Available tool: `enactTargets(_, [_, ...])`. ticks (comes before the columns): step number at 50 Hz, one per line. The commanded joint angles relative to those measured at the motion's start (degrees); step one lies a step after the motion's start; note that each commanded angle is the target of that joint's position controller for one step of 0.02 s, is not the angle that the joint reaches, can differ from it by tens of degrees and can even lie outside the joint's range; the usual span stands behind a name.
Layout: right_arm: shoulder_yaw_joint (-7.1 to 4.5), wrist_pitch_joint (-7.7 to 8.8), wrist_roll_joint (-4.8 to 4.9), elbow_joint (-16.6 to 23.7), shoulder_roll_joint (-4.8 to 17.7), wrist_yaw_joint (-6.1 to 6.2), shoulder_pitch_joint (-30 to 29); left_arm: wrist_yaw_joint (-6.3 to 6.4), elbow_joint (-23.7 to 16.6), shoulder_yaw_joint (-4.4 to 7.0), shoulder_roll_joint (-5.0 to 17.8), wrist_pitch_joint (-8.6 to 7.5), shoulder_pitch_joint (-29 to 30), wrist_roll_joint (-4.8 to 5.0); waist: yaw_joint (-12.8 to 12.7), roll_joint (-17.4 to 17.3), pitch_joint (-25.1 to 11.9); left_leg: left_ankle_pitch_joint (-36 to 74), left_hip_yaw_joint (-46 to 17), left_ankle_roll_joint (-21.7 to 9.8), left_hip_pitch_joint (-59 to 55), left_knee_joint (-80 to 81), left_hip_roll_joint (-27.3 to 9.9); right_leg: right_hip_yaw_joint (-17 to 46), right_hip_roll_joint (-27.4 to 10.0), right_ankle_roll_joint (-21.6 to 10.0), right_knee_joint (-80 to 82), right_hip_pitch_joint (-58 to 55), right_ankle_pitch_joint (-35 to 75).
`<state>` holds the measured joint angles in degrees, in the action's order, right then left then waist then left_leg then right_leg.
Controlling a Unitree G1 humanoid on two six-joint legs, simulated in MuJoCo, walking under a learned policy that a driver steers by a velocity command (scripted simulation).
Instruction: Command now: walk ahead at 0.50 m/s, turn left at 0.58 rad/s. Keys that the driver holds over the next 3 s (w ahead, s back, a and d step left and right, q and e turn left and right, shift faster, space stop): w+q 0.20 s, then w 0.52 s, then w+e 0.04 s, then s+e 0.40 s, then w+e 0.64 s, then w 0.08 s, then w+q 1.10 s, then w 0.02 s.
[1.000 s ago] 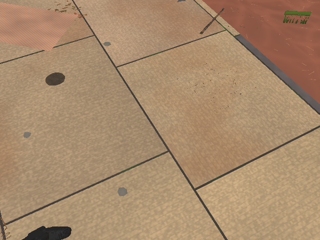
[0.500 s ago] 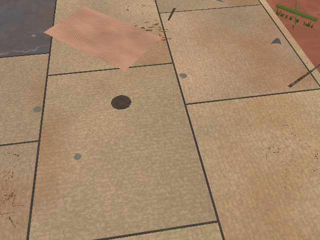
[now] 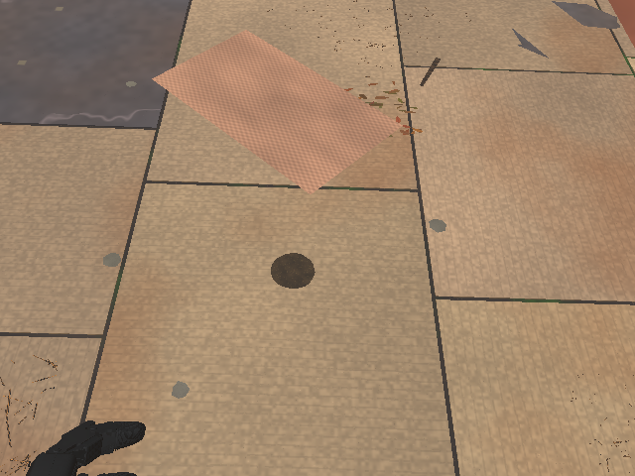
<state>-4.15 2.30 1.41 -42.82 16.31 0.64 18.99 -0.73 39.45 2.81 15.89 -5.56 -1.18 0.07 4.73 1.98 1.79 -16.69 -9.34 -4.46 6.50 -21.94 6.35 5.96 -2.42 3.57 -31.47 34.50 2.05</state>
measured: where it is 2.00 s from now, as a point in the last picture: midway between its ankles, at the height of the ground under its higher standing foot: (279, 364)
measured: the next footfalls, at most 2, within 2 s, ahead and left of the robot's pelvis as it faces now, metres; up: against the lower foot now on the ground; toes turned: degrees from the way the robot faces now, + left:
right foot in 0.10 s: +0.24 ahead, -0.14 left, +0.00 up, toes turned +8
left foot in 0.60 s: +0.45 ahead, +0.17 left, +0.00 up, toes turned +15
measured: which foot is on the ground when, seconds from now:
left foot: down 0.00-0.10, up 0.12-0.58, down 0.60-1.00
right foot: up 0.00-0.08, down 0.10-0.60, up 0.62-1.00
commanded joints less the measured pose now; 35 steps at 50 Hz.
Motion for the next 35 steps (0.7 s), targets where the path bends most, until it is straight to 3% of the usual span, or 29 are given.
enactTargets(1, [-2.51,0.05,0.15,2.57,9.05,0.62,1.52,-0.62,-4.79,1.82,6.36,-1.64,4.33,0.46,-1.02,-7.98,-1.73,10.73,-12.97,-6.89,2.15,1.50,-13.80,-0.99,2.43,-1.29,3.49,-7.61,-1.55])
enactTargets(3, [-2.51,-0.25,-0.04,3.12,8.63,0.68,0.04,-0.56,-3.53,2.62,7.57,-2.26,-0.73,0.51,-4.18,-9.57,-2.85,13.54,-14.70,-5.53,1.48,-3.02,-13.53,-1.97,2.63,-3.46,5.75,-13.88,-4.87])
enactTargets(4, [-1.85,-0.18,-0.29,3.68,6.78,0.52,-0.43,-0.20,-2.21,3.48,9.13,-2.56,-6.41,-0.04,-7.04,-8.91,-6.53,16.30,-12.90,-3.79,3.26,-9.60,-10.73,-1.65,1.25,-5.39,6.73,-23.14,-4.86])
enactTargets(5, [-0.56,-0.01,-1.15,4.79,3.44,0.28,-0.05,0.29,-1.46,4.28,12.15,-2.65,-14.89,-0.96,-10.42,-2.95,-14.59,9.01,-8.19,-1.65,9.92,-25.23,-7.11,7.44,-8.19,-8.96,5.74,-37.83,-8.97])
enactTargets(6, [0.46,0.51,0.56,6.45,0.29,0.23,8.33,0.06,0.60,5.29,16.52,-1.85,-19.55,-1.48,-6.62,16.75,-20.94,-17.00,-1.01,2.22,30.36,-43.45,0.59,34.67,-20.82,-18.67,11.28,-55.07,-21.69])
enactTargets(7, [-0.44,0.52,1.21,4.89,6.49,0.44,7.91,-0.24,0.02,4.23,11.21,-1.57,-18.41,-0.04,-7.86,11.91,-17.34,-16.07,-2.10,2.99,37.82,-51.24,-4.43,39.98,-21.73,-18.26,14.21,-53.19,-35.10])
enactTargets(8, [-1.38,0.23,0.75,5.51,9.74,0.41,1.52,0.05,-0.63,3.24,7.66,-1.19,-15.93,0.12,-9.52,6.29,-10.05,-10.56,-0.98,3.35,39.47,-53.05,-6.36,30.47,-19.05,-15.60,14.96,-46.46,-33.53])
enactTargets(9, [-1.48,-0.02,0.06,6.17,9.39,0.50,-1.68,0.18,-0.79,2.71,6.72,-0.77,-13.18,-0.41,-8.72,2.46,-6.12,-6.41,0.86,3.70,37.72,-52.19,-8.28,22.70,-16.58,-14.02,15.59,-39.70,-25.63])
enactTargets(10, [-1.61,0.01,-0.53,6.93,8.65,0.29,-3.73,0.27,-0.26,2.30,5.52,-0.52,-11.64,-0.60,-7.91,2.02,-3.03,-3.72,0.97,3.87,36.69,-49.67,-9.77,17.21,-14.39,-13.61,16.73,-34.65,-18.95])
enactTargets(12, [-1.24,-0.19,0.05,7.21,5.79,-0.32,-3.08,0.23,0.96,1.83,4.51,-0.86,-11.62,-0.93,-6.23,4.18,-1.96,-1.48,1.70,3.67,32.37,-45.98,-11.36,10.53,-11.43,-13.34,19.34,-29.41,-12.81])
enactTargets(14, [-0.62,-0.44,0.04,7.48,3.53,-0.49,-3.46,-0.03,2.43,2.03,5.15,-1.34,-12.58,-0.35,-5.74,3.60,-1.40,-1.13,2.44,3.95,32.14,-41.77,-11.43,6.94,-11.28,-14.82,21.33,-28.01,-8.66])
enactTargets(16, [-0.05,-0.33,-0.51,8.46,2.63,-0.58,-6.10,-0.10,3.62,2.53,6.97,-1.48,-13.16,-0.09,-5.80,2.38,-0.72,1.89,2.80,4.47,33.68,-35.52,-11.73,4.49,-12.00,-16.15,22.73,-28.52,-4.29])
enactTargets(20, [1.01,0.82,-0.75,9.54,1.57,-1.77,-12.55,0.04,5.33,2.76,8.90,-0.67,-14.06,0.72,-7.51,1.61,0.03,13.38,6.64,4.49,30.44,-20.99,-11.81,-2.47,-9.93,-14.95,23.37,-28.80,0.87])
enactTargets(23, [1.28,1.34,-0.33,10.94,1.65,-2.49,-17.90,0.07,7.43,2.86,10.22,0.11,-17.92,1.31,-9.45,1.81,0.95,15.84,8.88,4.09,27.63,-14.35,-10.50,-3.85,-10.59,-14.15,22.66,-30.63,1.16])
enactTargets(25, [1.05,1.45,-0.12,11.96,2.57,-2.81,-19.89,0.09,8.76,2.97,10.92,0.79,-19.45,1.66,-9.28,2.56,1.61,13.37,9.13,2.87,27.28,-11.51,-9.84,-3.52,-12.36,-13.50,21.38,-33.87,3.19])
enactTargets(27, [0.43,1.55,-0.37,11.93,4.05,-2.98,-18.50,0.32,9.59,3.13,11.87,1.49,-19.29,1.95,-7.17,3.46,0.58,10.18,10.32,1.02,22.99,-8.78,-8.28,-4.23,-13.14,-12.39,17.49,-36.25,11.81])
enactTargets(28, [-0.39,1.56,-0.73,10.60,5.33,-2.85,-13.82,0.52,9.76,3.11,12.21,1.80,-18.37,2.17,-3.91,3.41,-2.28,11.13,11.87,-0.29,15.30,-6.39,-6.60,-6.21,-11.98,-11.20,11.78,-35.73,20.47])
enactTargets(29, [-1.83,1.40,-0.96,7.80,7.85,-2.43,-5.53,0.73,9.90,2.61,11.18,1.94,-18.66,1.97,-0.02,2.49,-7.37,12.47,12.59,-1.91,2.84,-5.51,-5.35,-8.60,-9.44,-9.62,1.97,-32.25,24.62])
enactTargets(30, [-3.22,0.98,-1.34,5.76,11.95,-1.60,4.67,0.92,8.48,1.33,8.53,1.69,-18.33,0.44,4.06,-2.92,-14.99,14.31,1.92,-5.21,-14.24,-7.65,-14.63,-10.54,-6.74,-7.24,-14.81,-20.38,10.13])
enactTargets(31, [-3.78,0.83,-1.49,5.19,17.02,-1.49,6.22,0.39,6.90,-0.96,1.49,0.57,-24.39,-0.21,-0.25,-18.20,-21.87,4.48,-25.99,-14.76,-30.06,-1.43,-28.39,-8.75,3.55,-3.88,-34.81,1.11,-30.99])
enactTargets(32, [-2.48,0.97,-0.96,5.30,11.40,-1.62,6.69,0.02,7.80,0.42,7.36,-0.46,-20.92,1.10,2.37,-12.61,-22.12,-2.39,-31.07,-14.61,-28.74,3.04,-28.23,-0.86,1.68,-4.40,-41.70,7.46,-35.52])
enactTargets(33, [-1.62,1.34,-0.99,5.36,9.55,-1.69,2.90,-0.24,5.81,1.16,9.64,-1.06,-15.89,2.47,1.64,-10.98,-13.27,0.05,-22.68,-12.33,-21.94,4.13,-26.13,-1.64,-0.92,-5.16,-42.42,11.36,-30.90])
enactTargets(34, [-1.13,1.55,-1.06,5.50,8.06,-1.77,-0.63,0.01,5.45,1.00,8.96,-1.20,-13.43,2.14,-0.08,-7.46,-8.96,5.28,-16.15,-10.98,-14.48,5.17,-23.52,-2.76,-3.28,-5.20,-39.85,9.94,-25.72])
enactTargets(35, [-0.68,1.71,-1.34,5.58,6.46,-1.98,-3.48,0.17,5.55,1.16,8.54,-1.01,-12.72,1.07,-1.88,-6.37,-5.80,10.50,-11.70,-10.24,-7.95,6.84,-21.54,-2.86,-4.67,-4.73,-36.37,7.54,-22.46])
